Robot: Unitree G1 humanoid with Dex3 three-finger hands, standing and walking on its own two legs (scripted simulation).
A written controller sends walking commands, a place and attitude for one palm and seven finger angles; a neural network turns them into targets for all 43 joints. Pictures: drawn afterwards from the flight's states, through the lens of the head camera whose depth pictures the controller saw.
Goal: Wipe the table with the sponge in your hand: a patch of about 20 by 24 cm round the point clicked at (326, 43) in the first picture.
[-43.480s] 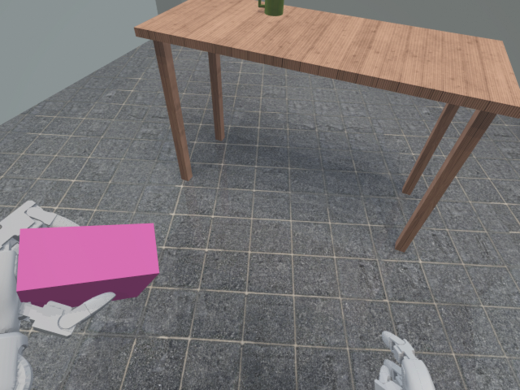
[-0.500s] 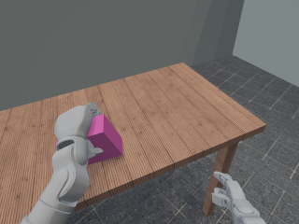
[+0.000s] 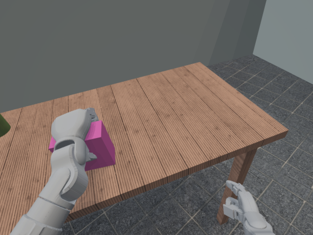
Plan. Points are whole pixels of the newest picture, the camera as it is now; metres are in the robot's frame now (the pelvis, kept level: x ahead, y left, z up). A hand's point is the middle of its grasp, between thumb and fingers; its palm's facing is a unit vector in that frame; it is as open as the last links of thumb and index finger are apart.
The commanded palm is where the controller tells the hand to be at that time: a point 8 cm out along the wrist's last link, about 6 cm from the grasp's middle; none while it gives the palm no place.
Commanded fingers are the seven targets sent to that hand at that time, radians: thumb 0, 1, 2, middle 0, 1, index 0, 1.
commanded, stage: wipe forward along the middle lane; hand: left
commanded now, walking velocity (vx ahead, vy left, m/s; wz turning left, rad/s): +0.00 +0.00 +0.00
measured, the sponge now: (88, 152) +0.30 +0.24 +0.08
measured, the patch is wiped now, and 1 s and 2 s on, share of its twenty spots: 0.85 0.85 0.85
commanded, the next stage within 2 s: slide back across to the first lane in 1.40 s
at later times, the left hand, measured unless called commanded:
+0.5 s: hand (84, 129) +0.33 +0.25 +0.13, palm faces +0.05 -0.10 -0.99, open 10.0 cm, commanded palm +0.30 +0.26 +0.17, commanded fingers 0.00 0.10 1.30 -1.20 -1.60 -1.20 -1.60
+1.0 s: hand (84, 115) +0.39 +0.27 +0.13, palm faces -0.03 -0.04 -1.00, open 10.1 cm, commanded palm +0.36 +0.28 +0.17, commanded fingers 0.00 0.10 1.30 -1.20 -1.60 -1.20 -1.60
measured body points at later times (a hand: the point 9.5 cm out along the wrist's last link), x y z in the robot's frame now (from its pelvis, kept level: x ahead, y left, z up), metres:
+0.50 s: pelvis +0.00 +0.00 +0.00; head -0.03 -0.05 +0.45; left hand +0.32 +0.25 +0.19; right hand +0.24 -0.22 -0.09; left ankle -0.01 +0.12 -0.74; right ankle +0.02 -0.07 -0.74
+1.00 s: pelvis +0.00 -0.01 +0.00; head +0.00 -0.05 +0.45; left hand +0.38 +0.27 +0.19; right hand +0.16 -0.26 -0.12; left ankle -0.01 +0.12 -0.74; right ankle +0.02 -0.07 -0.74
